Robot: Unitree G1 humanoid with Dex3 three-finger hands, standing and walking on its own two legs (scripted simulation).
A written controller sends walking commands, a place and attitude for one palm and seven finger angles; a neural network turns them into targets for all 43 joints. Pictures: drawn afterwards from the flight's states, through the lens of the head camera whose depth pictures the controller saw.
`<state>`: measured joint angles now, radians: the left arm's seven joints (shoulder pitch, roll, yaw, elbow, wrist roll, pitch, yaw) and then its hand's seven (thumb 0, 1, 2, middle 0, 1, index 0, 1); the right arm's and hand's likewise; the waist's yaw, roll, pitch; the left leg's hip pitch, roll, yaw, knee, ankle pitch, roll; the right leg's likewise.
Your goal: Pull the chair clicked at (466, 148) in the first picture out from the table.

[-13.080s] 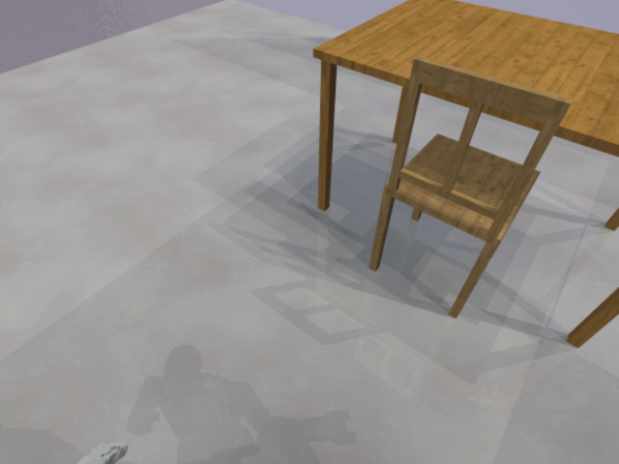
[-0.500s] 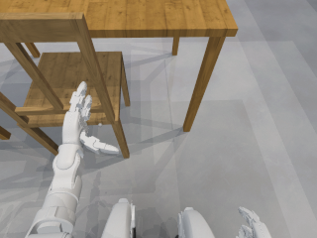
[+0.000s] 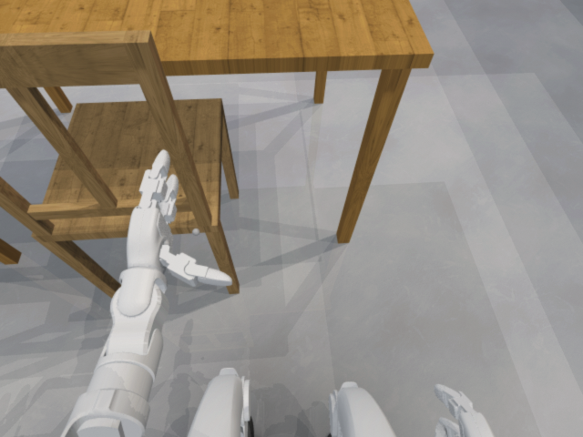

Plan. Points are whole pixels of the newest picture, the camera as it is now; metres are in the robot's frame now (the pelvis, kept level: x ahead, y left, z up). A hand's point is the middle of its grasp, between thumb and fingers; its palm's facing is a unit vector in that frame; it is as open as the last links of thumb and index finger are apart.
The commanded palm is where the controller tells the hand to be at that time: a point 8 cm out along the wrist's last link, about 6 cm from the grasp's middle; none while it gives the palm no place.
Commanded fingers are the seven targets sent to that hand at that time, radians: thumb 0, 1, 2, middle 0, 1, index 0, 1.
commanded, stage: aim the fingers beside a spindle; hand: left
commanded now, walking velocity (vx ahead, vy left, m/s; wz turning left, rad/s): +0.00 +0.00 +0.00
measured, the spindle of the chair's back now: (73, 156) +0.53 +0.35 +0.02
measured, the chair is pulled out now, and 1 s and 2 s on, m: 0.00 0.00 0.00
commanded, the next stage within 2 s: push the fingers through the gap in 1.92 s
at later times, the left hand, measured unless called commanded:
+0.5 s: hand (182, 230) +0.39 +0.16 +0.02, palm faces +0.07 -1.00 -0.03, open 16.9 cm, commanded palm +0.36 +0.21 +0.03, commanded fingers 0.00 -0.50 0.30 -0.06 -0.08 -0.06 -0.08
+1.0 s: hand (183, 225) +0.39 +0.15 +0.03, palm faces +0.04 -1.00 -0.04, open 16.9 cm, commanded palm +0.36 +0.21 +0.03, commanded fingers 0.00 -0.50 0.30 -0.06 -0.08 -0.06 -0.08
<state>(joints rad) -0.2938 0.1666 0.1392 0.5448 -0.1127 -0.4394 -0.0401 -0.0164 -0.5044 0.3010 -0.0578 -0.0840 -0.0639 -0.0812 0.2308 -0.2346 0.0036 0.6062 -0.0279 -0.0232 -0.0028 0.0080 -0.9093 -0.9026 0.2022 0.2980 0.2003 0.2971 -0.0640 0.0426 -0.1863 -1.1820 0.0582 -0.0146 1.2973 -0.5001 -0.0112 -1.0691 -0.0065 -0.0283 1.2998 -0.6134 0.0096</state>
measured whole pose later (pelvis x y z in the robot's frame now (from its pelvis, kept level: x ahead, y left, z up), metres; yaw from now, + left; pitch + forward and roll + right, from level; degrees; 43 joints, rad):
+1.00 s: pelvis +0.00 +0.00 +0.00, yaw +0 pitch +22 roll -2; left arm -0.33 0.20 0.16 0.59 -0.12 -0.42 -0.05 -0.02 -0.50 0.30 -0.06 -0.08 -0.06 -0.08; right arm 0.23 -0.23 0.01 0.61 -0.02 0.00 0.00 0.01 -0.91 -0.90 0.20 0.30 0.20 0.30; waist -0.07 0.04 -0.19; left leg -1.18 0.06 -0.01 1.29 -0.50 0.00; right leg -1.06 -0.01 -0.03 1.29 -0.61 0.02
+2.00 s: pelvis +0.00 +0.00 +0.00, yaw +0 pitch +22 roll -2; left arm -0.30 0.22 0.18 0.55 -0.13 -0.45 -0.04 -0.02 -0.50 0.30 -0.06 -0.08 -0.07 -0.08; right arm 0.21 -0.23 0.01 0.60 -0.02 -0.01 -0.01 0.01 -0.91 -0.90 0.20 0.30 0.20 0.30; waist -0.06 0.04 -0.18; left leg -1.18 0.06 -0.02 1.30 -0.50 -0.01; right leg -1.06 0.00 -0.03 1.30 -0.62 0.01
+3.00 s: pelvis +0.00 +0.00 -0.01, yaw -1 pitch +26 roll -3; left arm -0.67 0.31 0.32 0.93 -0.07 -0.46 -0.04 -0.02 -0.50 0.30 -0.06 -0.08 -0.06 -0.08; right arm 0.28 -0.24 0.02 0.65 -0.05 0.02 0.01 0.00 -0.91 -0.90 0.20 0.30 0.20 0.30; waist -0.13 0.05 -0.18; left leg -1.27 0.07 -0.02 1.32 -0.50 -0.01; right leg -1.16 0.01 -0.02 1.31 -0.60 0.01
